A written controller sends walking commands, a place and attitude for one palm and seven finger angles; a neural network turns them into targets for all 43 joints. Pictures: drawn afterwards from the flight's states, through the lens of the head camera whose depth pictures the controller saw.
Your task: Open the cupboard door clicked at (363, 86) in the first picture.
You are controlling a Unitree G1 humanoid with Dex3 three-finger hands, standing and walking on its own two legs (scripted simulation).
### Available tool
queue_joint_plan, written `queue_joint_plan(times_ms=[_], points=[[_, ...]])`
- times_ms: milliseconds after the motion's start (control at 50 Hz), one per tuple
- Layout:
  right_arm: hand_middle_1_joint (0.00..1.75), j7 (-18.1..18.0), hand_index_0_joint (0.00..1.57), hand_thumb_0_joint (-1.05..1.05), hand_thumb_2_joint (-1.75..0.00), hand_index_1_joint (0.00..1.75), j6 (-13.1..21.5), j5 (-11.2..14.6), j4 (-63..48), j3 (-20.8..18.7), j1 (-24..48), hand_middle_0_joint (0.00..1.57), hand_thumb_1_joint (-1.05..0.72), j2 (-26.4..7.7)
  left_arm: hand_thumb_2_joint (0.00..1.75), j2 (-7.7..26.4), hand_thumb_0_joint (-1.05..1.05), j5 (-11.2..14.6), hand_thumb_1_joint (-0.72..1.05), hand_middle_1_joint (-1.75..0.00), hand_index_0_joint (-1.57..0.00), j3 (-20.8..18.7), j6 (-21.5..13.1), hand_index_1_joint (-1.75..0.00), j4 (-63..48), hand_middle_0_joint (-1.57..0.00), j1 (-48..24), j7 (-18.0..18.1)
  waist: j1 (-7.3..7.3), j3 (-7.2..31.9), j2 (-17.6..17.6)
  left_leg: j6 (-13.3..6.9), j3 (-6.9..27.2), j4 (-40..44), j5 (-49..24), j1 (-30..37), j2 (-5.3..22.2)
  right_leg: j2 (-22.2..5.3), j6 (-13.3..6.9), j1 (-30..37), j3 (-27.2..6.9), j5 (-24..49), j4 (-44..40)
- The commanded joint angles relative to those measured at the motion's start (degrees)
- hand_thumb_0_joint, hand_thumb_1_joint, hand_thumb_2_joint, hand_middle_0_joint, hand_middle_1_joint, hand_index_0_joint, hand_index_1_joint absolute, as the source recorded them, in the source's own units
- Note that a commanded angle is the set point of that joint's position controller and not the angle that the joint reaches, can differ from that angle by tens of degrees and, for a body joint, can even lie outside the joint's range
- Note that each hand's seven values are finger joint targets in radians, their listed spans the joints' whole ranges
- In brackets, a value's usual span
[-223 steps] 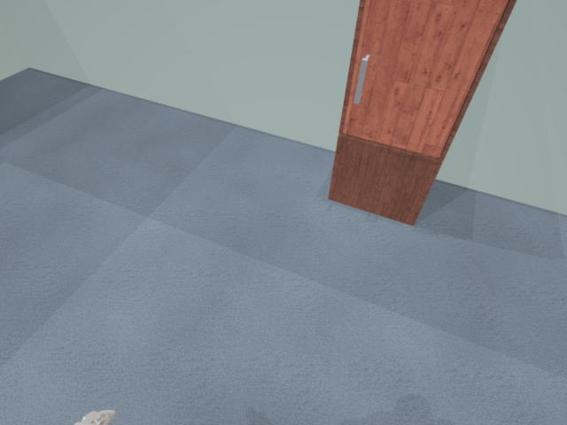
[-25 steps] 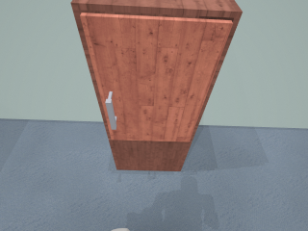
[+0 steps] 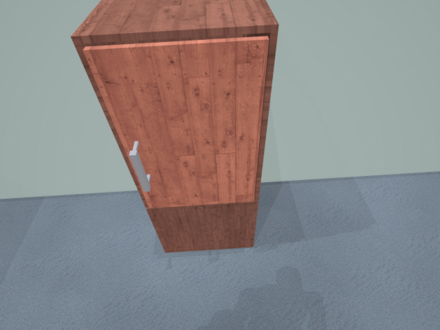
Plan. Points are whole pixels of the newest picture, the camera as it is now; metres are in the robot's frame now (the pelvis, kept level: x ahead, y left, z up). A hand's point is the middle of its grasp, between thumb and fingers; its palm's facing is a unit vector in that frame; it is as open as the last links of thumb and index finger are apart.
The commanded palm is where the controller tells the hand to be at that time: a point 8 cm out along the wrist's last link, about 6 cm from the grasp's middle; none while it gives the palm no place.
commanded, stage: come to a stop and stand still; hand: left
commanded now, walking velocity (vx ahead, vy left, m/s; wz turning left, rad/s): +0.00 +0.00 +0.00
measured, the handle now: (141, 167) +0.56 +0.27 -0.10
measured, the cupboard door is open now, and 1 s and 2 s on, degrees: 0 0 0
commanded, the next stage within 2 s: look again from close up in 1.10 s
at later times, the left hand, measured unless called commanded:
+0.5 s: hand out of the picture -0.04 +0.17 -0.17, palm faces +0.06 -0.98 -0.17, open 7.3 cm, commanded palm none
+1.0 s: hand out of the picture -0.05 +0.19 -0.18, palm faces +0.06 -0.99 -0.16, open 7.4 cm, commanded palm none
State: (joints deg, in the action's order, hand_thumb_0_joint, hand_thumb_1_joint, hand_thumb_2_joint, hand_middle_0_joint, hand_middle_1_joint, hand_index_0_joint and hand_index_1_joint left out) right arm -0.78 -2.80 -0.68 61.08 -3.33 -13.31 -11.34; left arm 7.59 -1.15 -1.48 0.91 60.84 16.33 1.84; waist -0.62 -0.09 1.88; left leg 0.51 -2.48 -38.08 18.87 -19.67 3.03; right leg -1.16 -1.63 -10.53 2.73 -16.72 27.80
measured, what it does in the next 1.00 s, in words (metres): steps on the spot: left foot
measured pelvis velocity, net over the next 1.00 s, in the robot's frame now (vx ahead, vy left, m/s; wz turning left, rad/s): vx -0.03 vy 0.03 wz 0.00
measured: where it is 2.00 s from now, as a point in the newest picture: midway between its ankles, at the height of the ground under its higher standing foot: outside the picture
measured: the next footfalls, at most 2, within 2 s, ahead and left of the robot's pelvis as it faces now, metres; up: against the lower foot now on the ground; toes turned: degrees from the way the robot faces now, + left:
left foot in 0.08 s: +0.03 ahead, +0.15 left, +0.00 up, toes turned +3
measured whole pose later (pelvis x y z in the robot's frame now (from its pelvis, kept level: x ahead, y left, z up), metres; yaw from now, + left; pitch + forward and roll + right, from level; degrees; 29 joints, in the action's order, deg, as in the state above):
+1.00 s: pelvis -0.03 +0.03 +0.00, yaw +0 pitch -1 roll +0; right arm -2.0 0.8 -0.5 65.7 -0.5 -16.9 -6.6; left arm 6.9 -0.6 -0.8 -0.3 65.9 17.6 1.8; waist 0.0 -1.2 -0.4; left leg -0.1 -3.4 -23.0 10.6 -11.5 1.1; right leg -2.4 1.1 -10.7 2.4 -12.0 23.6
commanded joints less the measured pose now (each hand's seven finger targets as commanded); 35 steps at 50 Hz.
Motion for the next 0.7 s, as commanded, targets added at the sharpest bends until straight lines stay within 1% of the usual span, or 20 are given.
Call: queue_joint_plan(times_ms=[0,20,40,60,80,100,120,140,180,220,300,360,400,420,440,460,480,580,620,680], points=[[0.3,-0.4,0.2,0.0,-0.9,0.3,1.9,0.0,-0.7,0.7,-1.8,0.2,-0.9,-0.6,0.9,8.3,0.0,0.4,0.9,-0.3,-0.2,-0.9,-1.8,-0.3,-1.9,-0.2,-0.1,0.2,-0.26,-2.8,-7.5,0.8,0.4,7.8,-5.2,5.8,0.4,-9.6,-3.8,-3.9,-7.0,14.4,-8.3],[0.3,-0.5,0.2,0.0,-0.9,0.3,2.2,0.1,0.2,0.9,-2.9,0.2,-0.9,-0.5,0.9,8.0,0.0,0.6,0.9,-0.3,-0.2,-0.7,-1.8,-0.3,-1.2,-0.2,0.3,0.2,-0.21,-2.5,-6.0,0.6,1.1,11.2,-9.9,8.2,1.0,-8.9,-2.7,-4.1,-6.4,13.6,-7.6],[0.3,-0.8,0.2,0.0,-0.9,0.3,2.7,0.1,0.7,1.1,-3.5,0.2,-0.9,-1.2,0.9,7.3,0.0,0.8,0.9,-0.3,-0.2,-0.6,-1.8,-0.3,-0.6,-0.2,1.0,0.2,0.03,-2.1,-3.4,0.1,2.9,13.6,-15.1,10.3,2.4,-7.5,-1.5,-4.7,-6.2,13.1,-6.9],[0.3,-1.1,0.2,0.0,-0.9,0.3,3.0,0.0,1.3,1.3,-3.4,0.2,-0.9,-2.2,0.9,6.9,0.0,1.0,0.9,-0.3,-0.2,-0.4,-1.7,-0.3,-0.3,-0.2,1.4,0.2,0.47,-2.3,-1.5,-0.2,3.8,14.6,-16.9,10.9,3.9,-6.1,-0.4,-4.4,-5.7,11.9,-7.2],[0.3,-1.2,0.2,0.0,-0.9,0.3,3.0,-0.1,1.4,1.3,-3.3,0.2,-0.9,-2.5,0.9,6.6,0.0,0.9,0.9,-0.3,-0.2,-0.4,-1.6,-0.3,-0.2,-0.2,1.4,0.2,0.84,-2.5,-1.8,-0.3,3.8,15.2,-16.1,10.5,4.6,-5.6,0.1,-3.6,-5.9,10.9,-8.2],[0.3,-1.5,0.2,0.0,-0.9,0.3,3.1,-0.2,2.0,1.5,-3.9,0.2,-0.9,-2.7,0.9,6.9,0.0,0.9,0.9,-0.3,-0.2,-0.5,-1.9,-0.3,0.4,-0.2,1.8,0.1,0.88,-1.3,-3.2,-0.1,3.0,14.4,-17.0,11.2,4.6,-5.4,0.2,-2.4,-5.9,14.1,-8.2],[0.3,-1.5,0.2,0.0,-0.9,0.3,3.2,-0.1,2.9,1.6,-4.0,0.2,-0.9,-2.5,0.9,7.3,0.0,1.0,0.9,-0.3,-0.2,-0.5,-1.6,-0.3,1.1,-0.2,1.0,0.1,0.97,-0.8,0.5,0.0,3.1,14.8,-17.6,10.8,4.4,-5.7,0.3,-0.7,-4.9,14.3,-7.5],[0.3,-1.4,0.2,0.0,-0.9,0.3,3.1,0.0,3.2,1.8,-4.2,0.2,-0.9,-2.2,0.9,7.8,0.0,1.1,0.9,-0.3,-0.2,-0.6,-1.4,-0.3,1.3,-0.2,0.5,0.1,0.95,-0.5,2.0,0.1,3.0,15.8,-16.7,10.0,4.3,-5.5,0.3,0.8,-4.5,13.1,-7.3],[0.3,-1.3,0.2,0.0,-0.9,0.3,3.0,0.0,3.3,1.8,-3.8,0.2,-0.9,-2.0,0.9,7.7,0.0,1.0,0.9,-0.3,-0.2,-0.5,-1.4,-0.3,1.6,-0.2,0.5,0.0,0.99,-1.1,1.0,0.4,2.5,16.9,-12.4,9.0,3.9,-5.4,0.2,1.0,-5.2,9.0,-9.1],[0.3,-1.3,0.2,0.0,-0.9,0.3,2.9,0.0,3.5,1.9,-4.2,0.2,-0.9,-1.9,0.9,7.6,0.0,0.9,0.9,-0.3,-0.2,-0.5,-1.2,-0.3,2.0,-0.2,0.3,0.0,0.94,-3.5,-1.1,0.3,2.7,17.8,-9.6,8.7,3.7,-5.1,0.3,-0.5,-5.3,4.1,-10.8],[0.3,-1.2,0.2,0.0,-0.9,0.3,2.6,-0.2,4.0,1.9,-5.6,0.2,-0.9,-1.1,0.9,7.1,0.0,0.8,0.9,-0.3,-0.2,-0.4,-1.0,-0.3,2.4,-0.2,0.6,0.0,0.62,-6.4,-3.2,0.1,2.2,18.5,-5.2,7.6,2.6,-5.1,0.3,-3.8,-6.2,-3.6,-13.0],[0.3,-1.1,0.2,0.0,-0.9,0.3,2.5,-0.3,4.1,1.8,-6.7,0.2,-0.9,-0.7,0.9,6.6,0.0,0.7,0.9,-0.3,-0.2,-0.5,-0.9,-0.3,2.3,-0.2,1.0,0.1,0.35,-6.8,-3.0,0.0,2.2,18.9,-3.6,7.2,2.4,-4.9,0.5,-5.0,-6.1,-5.6,-13.2],[0.3,-1.1,0.2,0.0,-0.9,0.3,2.6,-0.3,4.1,1.9,-7.2,0.2,-0.9,-0.5,0.9,6.5,0.0,0.7,0.9,-0.3,-0.2,-0.6,-0.8,-0.3,2.4,-0.2,1.5,0.1,0.47,-7.3,-3.5,-0.2,2.5,19.3,-2.2,6.4,2.2,-4.8,0.6,-5.6,-6.0,-6.8,-13.0],[0.3,-1.1,0.2,0.0,-0.9,0.3,2.5,-0.3,3.9,1.8,-7.2,0.2,-0.9,-0.5,0.9,6.3,0.0,0.6,0.9,-0.3,-0.2,-0.6,-0.8,-0.3,2.4,-0.2,1.9,0.1,0.57,-7.4,-3.9,-0.3,2.5,19.3,-2.0,6.8,2.4,-4.8,0.7,-6.1,-5.8,-7.1,-13.2],[0.3,-1.1,0.2,0.0,-0.9,0.3,2.6,-0.3,3.9,1.8,-7.4,0.2,-0.9,-0.4,0.9,5.9,0.0,0.5,0.9,-0.3,-0.2,-0.6,-0.8,-0.3,2.3,-0.2,2.1,0.1,0.41,-7.0,-2.9,-0.3,2.7,19.4,-1.9,6.7,2.3,-4.7,0.7,-6.1,-5.9,-6.6,-12.8],[0.3,-1.1,0.2,0.0,-0.9,0.3,2.7,-0.3,3.9,1.8,-7.6,0.2,-0.9,-0.3,0.9,5.9,0.0,0.6,0.9,-0.3,-0.2,-0.6,-0.9,-0.3,2.4,-0.2,2.4,0.1,0.47,-6.4,-2.9,-0.4,2.9,19.6,-1.6,6.7,2.4,-4.7,0.7,-5.8,-5.8,-6.3,-12.5],[0.3,-1.1,0.2,0.0,-0.9,0.3,2.8,-0.3,3.9,1.8,-7.6,0.2,-0.9,-0.3,0.9,5.6,0.0,0.6,0.9,-0.3,-0.2,-0.6,-0.9,-0.3,2.5,-0.2,2.7,0.1,0.55,-6.9,-2.6,-0.5,3.0,19.8,-1.0,6.3,2.4,-4.6,0.7,-6.2,-5.6,-6.3,-12.3],[0.3,-1.2,0.2,0.0,-0.9,0.3,3.1,-0.2,3.5,1.7,-7.8,0.2,-0.9,-0.2,0.9,4.8,0.0,0.4,0.9,-0.3,-0.2,-0.4,-1.1,-0.3,2.8,-0.2,3.9,0.1,0.7,-6.1,-1.6,-0.8,4.1,20.7,-0.1,5.5,2.8,-4.3,0.9,-5.4,-5.0,-3.5,-10.9],[0.3,-1.2,0.2,0.0,-0.9,0.3,3.3,-0.1,3.5,1.7,-7.8,0.2,-0.9,-0.1,0.9,4.6,0.0,0.4,0.9,-0.3,-0.2,-0.3,-1.2,-0.3,2.8,-0.2,4.6,0.1,0.93,-5.7,-1.5,-1.0,4.4,21.1,-0.7,5.6,3.2,-4.3,1.0,-4.6,-4.6,-1.5,-10.5],[0.3,-1.3,0.2,0.0,-0.9,0.3,3.7,0.0,3.5,1.8,-8.0,0.2,-0.9,-0.1,0.9,4.1,0.0,0.4,0.9,-0.3,-0.2,-0.1,-1.4,-0.3,3.1,-0.2,4.8,0.2,0.77,-4.7,-1.0,-1.1,4.6,21.1,-2.5,6.0,3.3,-4.4,1.0,-3.6,-4.3,1.4,-9.6]])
